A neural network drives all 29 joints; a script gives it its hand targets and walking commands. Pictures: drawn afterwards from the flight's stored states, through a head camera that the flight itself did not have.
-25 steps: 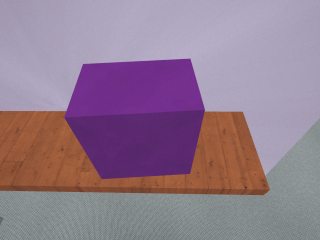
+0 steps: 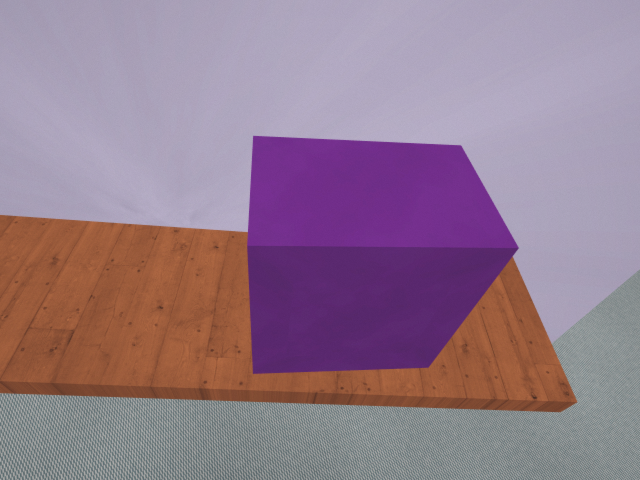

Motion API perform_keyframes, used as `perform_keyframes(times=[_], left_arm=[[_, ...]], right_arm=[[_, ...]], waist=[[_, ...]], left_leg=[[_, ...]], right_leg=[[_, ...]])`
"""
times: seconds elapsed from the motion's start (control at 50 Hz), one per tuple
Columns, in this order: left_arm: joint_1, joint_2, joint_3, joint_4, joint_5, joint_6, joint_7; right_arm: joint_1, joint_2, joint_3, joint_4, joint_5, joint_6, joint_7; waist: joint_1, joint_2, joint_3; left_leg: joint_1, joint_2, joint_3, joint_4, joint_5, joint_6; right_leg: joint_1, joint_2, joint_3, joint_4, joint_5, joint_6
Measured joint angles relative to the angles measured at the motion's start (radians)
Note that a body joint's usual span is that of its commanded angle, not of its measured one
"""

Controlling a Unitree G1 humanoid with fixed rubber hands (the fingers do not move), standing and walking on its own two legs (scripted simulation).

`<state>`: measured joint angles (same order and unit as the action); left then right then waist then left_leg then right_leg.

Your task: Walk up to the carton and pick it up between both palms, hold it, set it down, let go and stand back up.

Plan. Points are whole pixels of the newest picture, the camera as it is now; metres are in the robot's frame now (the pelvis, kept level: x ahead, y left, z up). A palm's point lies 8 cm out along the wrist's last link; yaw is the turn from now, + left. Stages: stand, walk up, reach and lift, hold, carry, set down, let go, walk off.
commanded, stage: walk up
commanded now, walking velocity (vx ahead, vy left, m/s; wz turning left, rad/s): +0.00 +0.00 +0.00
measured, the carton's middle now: (351, 265) +0.37 -0.04 +0.07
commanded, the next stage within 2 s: none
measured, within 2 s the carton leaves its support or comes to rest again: neither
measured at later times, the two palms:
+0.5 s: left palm out of the picture -0.02 +0.21 -0.17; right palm out of the picture -0.05 -0.26 -0.13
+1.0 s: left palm out of the picture -0.04 +0.11 -0.15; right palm out of the picture -0.06 -0.32 -0.16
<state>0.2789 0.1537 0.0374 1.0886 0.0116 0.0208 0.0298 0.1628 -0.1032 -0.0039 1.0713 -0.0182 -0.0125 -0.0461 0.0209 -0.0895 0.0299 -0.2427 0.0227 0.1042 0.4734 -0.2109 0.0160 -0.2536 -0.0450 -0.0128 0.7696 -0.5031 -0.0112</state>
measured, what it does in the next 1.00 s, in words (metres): steps to the right: right foot, then right foot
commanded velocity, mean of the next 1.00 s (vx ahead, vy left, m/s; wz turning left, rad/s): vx -0.04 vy -0.04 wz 0.00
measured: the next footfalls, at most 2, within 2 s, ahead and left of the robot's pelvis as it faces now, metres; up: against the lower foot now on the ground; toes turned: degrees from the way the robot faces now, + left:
right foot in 0.08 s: +0.01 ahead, -0.11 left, +0.00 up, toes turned -1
right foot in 0.66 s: -0.04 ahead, -0.23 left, +0.00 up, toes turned -1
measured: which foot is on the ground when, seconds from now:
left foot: down 0.00-0.70, up 0.72-0.96, down 0.98-1.00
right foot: up 0.00-0.06, down 0.08-0.38, up 0.40-0.64, down 0.66-1.00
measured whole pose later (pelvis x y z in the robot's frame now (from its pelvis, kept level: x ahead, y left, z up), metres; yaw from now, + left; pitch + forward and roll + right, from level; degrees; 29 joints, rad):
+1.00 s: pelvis -0.06 -0.10 -0.01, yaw +2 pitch -1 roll -3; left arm 0.28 0.11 0.01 1.03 0.02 -0.01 0.04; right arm 0.27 -0.16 -0.04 1.10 -0.01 0.04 -0.03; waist -0.01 0.06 0.01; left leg -0.21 0.05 0.04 0.59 -0.38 0.02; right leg -0.18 0.01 -0.06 0.51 -0.31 0.01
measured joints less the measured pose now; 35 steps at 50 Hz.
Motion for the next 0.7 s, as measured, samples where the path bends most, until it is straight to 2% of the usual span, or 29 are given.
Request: perform_keyframes(times=[0.06,0.08,0.1,0.14,0.18,0.26,0.36,0.4,0.46,0.52,0.56,0.6,0.66,0.68,0.7], left_arm=[[-0.009,-0.007,-0.004,0.005,-0.001,0.001,0.000],[-0.011,-0.010,-0.007,0.009,-0.001,-0.001,0.003],[-0.016,-0.021,-0.011,0.017,0.000,-0.004,0.007],[-0.001,-0.046,-0.025,0.023,0.005,-0.015,0.011],[0.032,-0.055,-0.035,0.024,0.001,-0.021,0.010],[0.046,-0.061,-0.039,0.042,-0.003,-0.020,0.010],[0.049,-0.058,-0.037,0.035,-0.008,-0.027,0.007],[0.033,-0.037,-0.019,0.012,-0.009,-0.003,0.003],[-0.004,0.015,0.008,-0.020,0.001,0.035,-0.005],[-0.043,0.064,0.034,-0.053,0.013,0.058,-0.017],[-0.067,0.084,0.046,-0.082,0.016,0.057,-0.023],[-0.076,0.093,0.048,-0.101,0.012,0.048,-0.026],[-0.070,0.077,0.033,-0.109,-0.006,0.018,-0.025],[-0.075,0.056,0.030,-0.097,-0.008,0.006,-0.018],[-0.083,0.023,0.023,-0.080,-0.009,0.000,-0.011]], right_arm=[[0.005,-0.003,0.000,0.003,0.002,0.002,-0.008],[0.006,-0.008,-0.001,0.007,0.003,0.006,-0.009],[0.007,-0.023,-0.006,0.015,0.007,0.013,-0.012],[0.020,-0.055,-0.013,0.032,0.015,0.029,-0.002],[0.036,-0.068,-0.013,0.041,0.018,0.046,0.006],[0.062,-0.066,-0.012,0.052,0.010,0.039,0.020],[0.102,-0.036,-0.002,0.079,0.007,0.031,0.025],[0.098,-0.022,-0.009,0.061,-0.002,0.027,0.010],[0.081,-0.020,-0.019,0.031,-0.011,0.019,-0.018],[0.090,-0.034,-0.039,0.013,-0.026,0.031,-0.032],[0.093,-0.052,-0.051,0.007,-0.031,0.042,-0.033],[0.087,-0.074,-0.065,0.008,-0.031,0.050,-0.027],[0.080,-0.100,-0.077,0.019,-0.017,0.057,-0.018],[0.072,-0.114,-0.081,0.023,-0.015,0.058,-0.013],[0.063,-0.134,-0.086,0.027,-0.014,0.061,-0.007]], waist=[[-0.014,0.016,-0.001],[-0.015,0.026,0.001],[-0.018,0.057,0.009],[-0.023,0.125,0.003],[-0.018,0.149,-0.022],[-0.037,0.154,-0.007],[-0.036,0.104,0.013],[-0.044,0.068,0.041],[-0.060,0.032,0.095],[-0.069,0.014,0.107],[-0.064,0.011,0.105],[-0.055,0.015,0.087],[-0.046,0.037,0.043],[-0.049,0.074,0.042],[-0.061,0.141,0.053]], left_leg=[[0.002,-0.033,0.013,0.011,-0.004,0.009],[0.001,-0.041,0.016,0.022,-0.008,0.010],[0.004,-0.036,0.007,0.034,-0.014,0.011],[0.014,-0.018,-0.016,0.040,-0.018,0.007],[0.024,-0.014,-0.009,0.012,-0.008,0.005],[0.039,-0.005,-0.015,-0.019,0.009,0.003],[0.037,0.005,-0.016,-0.037,0.018,-0.005],[-0.003,0.015,-0.013,0.004,0.010,-0.008],[-0.058,0.054,-0.013,0.062,0.002,-0.017],[-0.099,0.083,-0.027,0.075,0.020,-0.040],[-0.124,0.096,-0.032,0.079,0.034,-0.055],[-0.135,0.109,-0.028,0.079,0.043,-0.070],[-0.146,0.107,-0.024,0.101,0.040,-0.089],[-0.156,0.120,-0.043,0.133,0.030,-0.094],[-0.159,0.142,-0.084,0.164,0.010,-0.080]], right_leg=[[0.043,-0.004,0.004,-0.123,0.036,0.007],[0.060,-0.002,0.010,-0.171,0.112,0.004],[0.077,0.005,0.004,-0.190,0.167,0.003],[0.118,0.025,-0.018,-0.237,0.179,0.005],[0.126,0.030,-0.010,-0.268,0.180,0.007],[0.153,0.041,-0.016,-0.321,0.203,0.005],[0.154,0.052,-0.017,-0.350,0.221,-0.003],[0.078,0.053,-0.029,-0.233,0.176,0.008],[-0.101,0.069,-0.045,0.155,-0.012,0.030],[-0.210,0.067,-0.022,0.399,-0.017,0.028],[-0.237,0.052,0.014,0.456,0.021,0.032],[-0.207,0.017,0.034,0.371,0.059,0.038],[-0.036,-0.040,0.052,-0.053,0.111,0.053],[0.010,-0.030,0.039,-0.131,0.114,0.070],[0.045,0.000,0.005,-0.153,0.122,0.071]])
